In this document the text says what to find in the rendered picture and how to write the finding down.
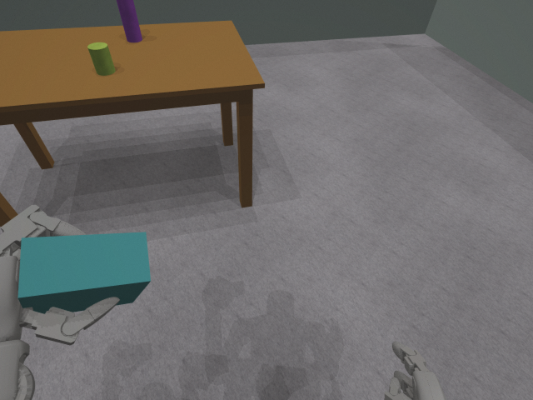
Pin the robot left hand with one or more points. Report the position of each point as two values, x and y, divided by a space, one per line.
56 324

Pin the table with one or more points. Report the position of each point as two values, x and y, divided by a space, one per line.
48 74

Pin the sponge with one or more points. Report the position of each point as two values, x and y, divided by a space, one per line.
75 272

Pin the robot right hand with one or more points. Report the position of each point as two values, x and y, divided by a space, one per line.
424 384

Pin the robot left forearm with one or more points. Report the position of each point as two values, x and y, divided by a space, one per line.
16 380

